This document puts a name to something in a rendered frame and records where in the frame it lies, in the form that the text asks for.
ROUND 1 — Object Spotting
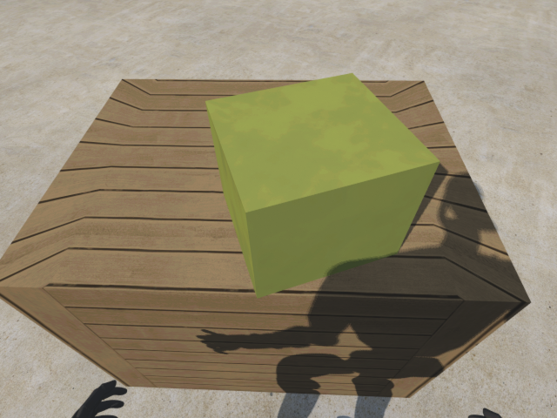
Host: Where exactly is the robot left hand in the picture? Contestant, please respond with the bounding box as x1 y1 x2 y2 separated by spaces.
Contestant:
71 380 127 418

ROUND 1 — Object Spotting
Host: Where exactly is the carton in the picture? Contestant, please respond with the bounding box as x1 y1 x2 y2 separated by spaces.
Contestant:
205 73 440 298

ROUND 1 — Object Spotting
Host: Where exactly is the pedestal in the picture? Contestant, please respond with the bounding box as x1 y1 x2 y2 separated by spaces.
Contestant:
0 79 531 398

